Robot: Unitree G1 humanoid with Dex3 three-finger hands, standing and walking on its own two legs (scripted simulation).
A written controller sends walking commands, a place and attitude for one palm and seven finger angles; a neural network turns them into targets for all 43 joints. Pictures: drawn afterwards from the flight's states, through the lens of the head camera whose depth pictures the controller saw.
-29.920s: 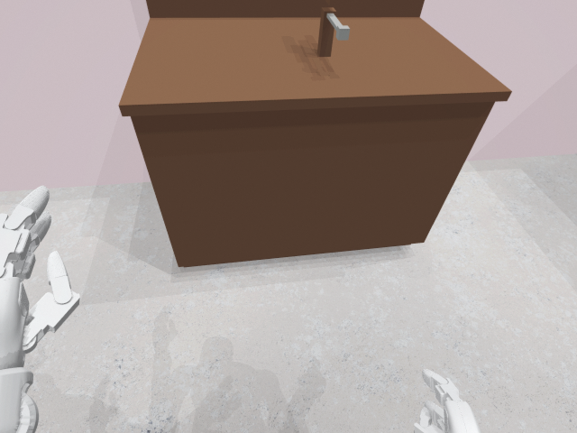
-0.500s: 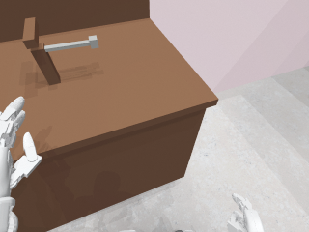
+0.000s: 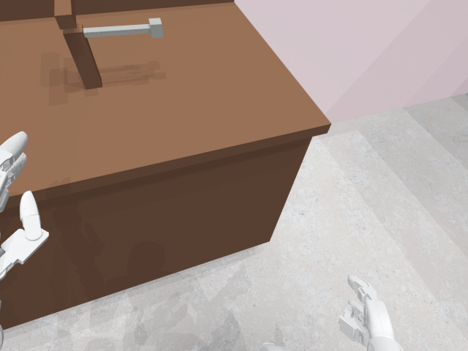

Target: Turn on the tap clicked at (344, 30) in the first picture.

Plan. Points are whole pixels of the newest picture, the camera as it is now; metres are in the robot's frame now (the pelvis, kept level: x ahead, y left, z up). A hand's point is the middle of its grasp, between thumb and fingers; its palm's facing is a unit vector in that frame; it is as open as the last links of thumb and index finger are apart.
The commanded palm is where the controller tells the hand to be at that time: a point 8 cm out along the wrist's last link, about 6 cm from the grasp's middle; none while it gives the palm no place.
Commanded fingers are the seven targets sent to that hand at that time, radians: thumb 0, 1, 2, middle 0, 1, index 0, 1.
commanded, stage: step back with the hand held close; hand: left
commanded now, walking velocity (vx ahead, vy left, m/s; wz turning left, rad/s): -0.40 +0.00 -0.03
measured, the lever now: (156, 28) +0.70 +0.23 +0.16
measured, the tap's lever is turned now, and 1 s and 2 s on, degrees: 86 86 86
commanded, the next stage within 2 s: stop stepping back and stand still in 0.06 s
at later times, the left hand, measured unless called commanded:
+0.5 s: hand out of the picture +0.09 +0.19 +0.17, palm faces +0.34 -0.84 -0.42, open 7.4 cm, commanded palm +0.04 +0.23 +0.18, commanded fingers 0.00 0.90 0.90 -0.20 -0.30 -0.20 -0.30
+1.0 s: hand out of the picture +0.06 +0.18 +0.16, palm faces +0.38 -0.84 -0.39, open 7.4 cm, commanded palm +0.01 +0.23 +0.18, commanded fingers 0.00 0.90 0.90 -0.20 -0.30 -0.20 -0.30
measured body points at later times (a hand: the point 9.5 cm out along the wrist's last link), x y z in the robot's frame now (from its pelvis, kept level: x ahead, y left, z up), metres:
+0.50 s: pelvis -0.13 -0.04 +0.01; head -0.14 -0.06 +0.46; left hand +0.07 +0.23 +0.19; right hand -0.01 -0.32 -0.09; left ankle -0.14 +0.09 -0.70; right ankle -0.11 -0.13 -0.73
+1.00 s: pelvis -0.15 -0.05 +0.00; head -0.14 -0.06 +0.45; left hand +0.04 +0.23 +0.18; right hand +0.02 -0.27 -0.09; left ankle -0.13 +0.08 -0.72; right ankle -0.10 -0.12 -0.73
